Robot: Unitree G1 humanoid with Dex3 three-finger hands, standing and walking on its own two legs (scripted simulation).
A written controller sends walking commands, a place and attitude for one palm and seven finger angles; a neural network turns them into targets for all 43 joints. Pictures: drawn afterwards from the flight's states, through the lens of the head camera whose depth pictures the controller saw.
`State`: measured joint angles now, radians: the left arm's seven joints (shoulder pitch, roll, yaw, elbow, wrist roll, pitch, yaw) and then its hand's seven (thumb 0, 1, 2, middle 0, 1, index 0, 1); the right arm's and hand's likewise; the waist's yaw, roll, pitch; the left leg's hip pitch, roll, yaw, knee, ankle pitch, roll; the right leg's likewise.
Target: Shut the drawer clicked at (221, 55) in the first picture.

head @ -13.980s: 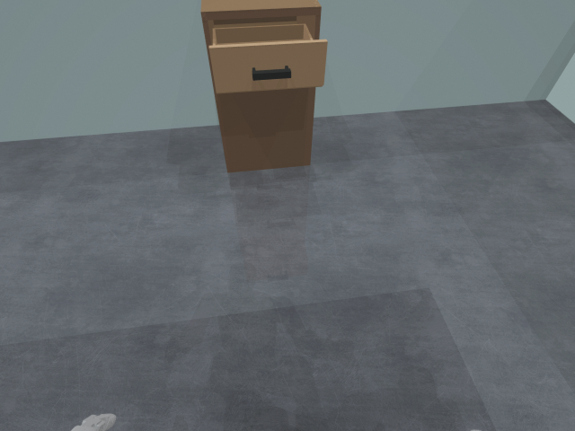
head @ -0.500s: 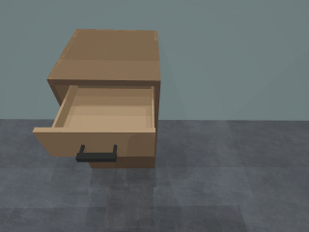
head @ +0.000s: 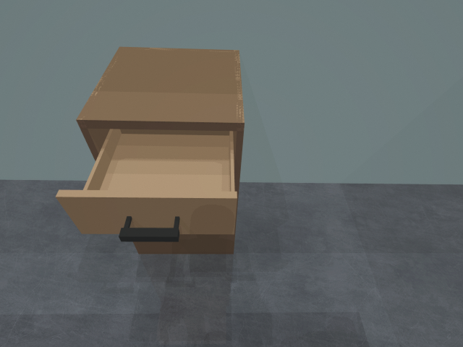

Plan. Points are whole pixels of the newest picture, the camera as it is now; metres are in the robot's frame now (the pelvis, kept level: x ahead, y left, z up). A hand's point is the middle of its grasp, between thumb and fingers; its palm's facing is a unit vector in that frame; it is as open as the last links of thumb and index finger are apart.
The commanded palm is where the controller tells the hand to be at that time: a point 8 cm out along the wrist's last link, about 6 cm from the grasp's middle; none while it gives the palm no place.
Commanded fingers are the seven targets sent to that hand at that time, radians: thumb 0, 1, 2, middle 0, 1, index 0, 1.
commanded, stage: raise the hand and make a fist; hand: left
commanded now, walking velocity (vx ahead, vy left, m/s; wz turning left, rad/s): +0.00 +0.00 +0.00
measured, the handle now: (151, 227) +0.39 +0.21 -0.11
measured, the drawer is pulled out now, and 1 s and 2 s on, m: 0.23 0.23 0.23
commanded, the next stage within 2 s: bring the fist close to the handle in 1.96 s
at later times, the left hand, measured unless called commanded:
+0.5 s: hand (168, 334) +0.16 +0.12 -0.07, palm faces +0.05 -1.00 +0.03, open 5.8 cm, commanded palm +0.13 +0.21 -0.05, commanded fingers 0.00 0.90 0.90 -0.66 -0.80 -0.66 -0.80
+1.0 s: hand (141, 309) +0.19 +0.17 -0.04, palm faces +0.11 -0.99 -0.06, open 3.5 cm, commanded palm +0.14 +0.22 -0.03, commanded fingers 0.00 0.90 0.90 -1.16 -1.34 -1.16 -1.34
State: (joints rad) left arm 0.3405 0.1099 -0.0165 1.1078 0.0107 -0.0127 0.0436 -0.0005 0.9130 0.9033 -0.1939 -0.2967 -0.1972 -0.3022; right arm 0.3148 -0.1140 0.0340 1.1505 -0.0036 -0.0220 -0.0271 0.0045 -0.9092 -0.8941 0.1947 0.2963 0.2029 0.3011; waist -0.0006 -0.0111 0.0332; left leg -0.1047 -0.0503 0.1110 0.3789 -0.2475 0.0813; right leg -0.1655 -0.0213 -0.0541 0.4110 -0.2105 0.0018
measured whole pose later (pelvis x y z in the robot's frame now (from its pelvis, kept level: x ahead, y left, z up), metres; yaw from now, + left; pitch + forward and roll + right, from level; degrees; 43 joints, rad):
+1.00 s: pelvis -0.02 -0.05 -0.08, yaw +4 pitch +15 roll +0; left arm 0.40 0.22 0.22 0.03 -0.29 -0.39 -0.26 0.01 0.90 0.90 -0.96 -1.13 -0.97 -1.14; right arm 0.28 -0.24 -0.01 0.59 0.04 -0.19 -0.04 0.02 -0.90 -0.89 0.20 0.30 0.21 0.30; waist -0.03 0.02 -0.13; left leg -0.82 0.00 0.02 1.06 -0.50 0.02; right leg -0.83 0.02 -0.13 1.03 -0.47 -0.08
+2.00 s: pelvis -0.01 -0.02 -0.07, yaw +4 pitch +13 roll -2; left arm 0.46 0.20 0.07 -0.12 -0.20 -0.35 -0.13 0.01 0.90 0.90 -1.39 -1.60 -1.40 -1.60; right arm 0.27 -0.25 0.02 0.48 0.02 -0.14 -0.02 0.02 -0.90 -0.89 0.20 0.30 0.21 0.30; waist -0.02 0.04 -0.13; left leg -0.74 -0.01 0.04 1.02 -0.51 0.06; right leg -0.74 0.01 -0.11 0.97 -0.46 -0.04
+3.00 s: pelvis -0.03 -0.02 -0.12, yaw +3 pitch +23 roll -2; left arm -0.11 0.24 0.20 0.43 -0.22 -0.46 -0.22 0.01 0.90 0.90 -1.40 -1.60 -1.40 -1.60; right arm 0.20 -0.26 0.02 0.57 0.01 -0.11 -0.01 0.01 -0.90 -0.89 0.20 0.30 0.21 0.30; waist -0.04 0.02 -0.16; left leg -1.12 0.00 0.04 1.29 -0.57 0.06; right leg -1.12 0.00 -0.12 1.24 -0.52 -0.06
